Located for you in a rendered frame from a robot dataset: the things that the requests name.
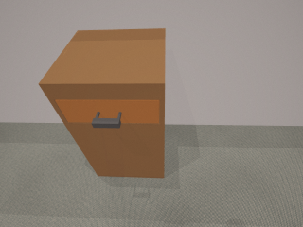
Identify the handle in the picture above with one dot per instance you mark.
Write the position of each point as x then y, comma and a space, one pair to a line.
107, 123

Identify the cabinet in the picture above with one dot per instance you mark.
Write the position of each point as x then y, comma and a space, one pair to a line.
114, 64

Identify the drawer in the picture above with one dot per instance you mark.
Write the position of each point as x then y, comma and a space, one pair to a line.
132, 110

